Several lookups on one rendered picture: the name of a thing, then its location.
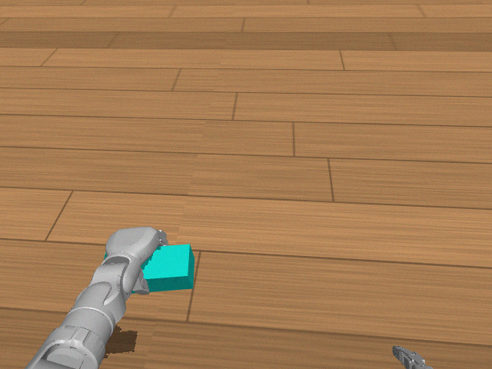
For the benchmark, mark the carton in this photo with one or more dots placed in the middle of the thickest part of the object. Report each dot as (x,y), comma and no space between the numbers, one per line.
(169,268)

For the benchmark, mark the left robot hand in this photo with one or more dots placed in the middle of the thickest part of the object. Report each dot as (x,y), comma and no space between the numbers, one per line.
(140,242)

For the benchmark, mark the left robot arm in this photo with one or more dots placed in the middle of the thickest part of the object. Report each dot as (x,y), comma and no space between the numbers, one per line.
(79,342)

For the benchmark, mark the right robot hand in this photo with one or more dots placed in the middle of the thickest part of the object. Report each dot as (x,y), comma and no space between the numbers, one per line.
(410,360)

